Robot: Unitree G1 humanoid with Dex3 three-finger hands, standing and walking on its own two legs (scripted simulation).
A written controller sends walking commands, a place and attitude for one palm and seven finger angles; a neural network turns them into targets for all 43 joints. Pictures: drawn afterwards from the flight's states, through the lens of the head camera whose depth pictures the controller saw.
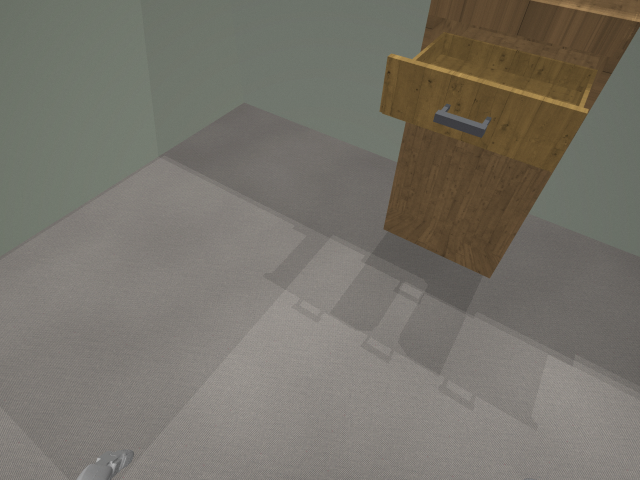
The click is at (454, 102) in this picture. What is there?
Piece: drawer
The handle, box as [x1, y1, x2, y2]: [433, 104, 491, 137]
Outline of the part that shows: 435,113 433,121 480,137 484,133 486,126 491,118 487,116 482,123 469,120 448,113 446,111 449,108 449,104 446,104 441,110 438,110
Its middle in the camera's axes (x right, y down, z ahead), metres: +0.31 -0.26 +0.85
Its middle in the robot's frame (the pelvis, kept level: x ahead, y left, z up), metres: +0.83 -0.27 +0.02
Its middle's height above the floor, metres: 0.79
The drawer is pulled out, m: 0.30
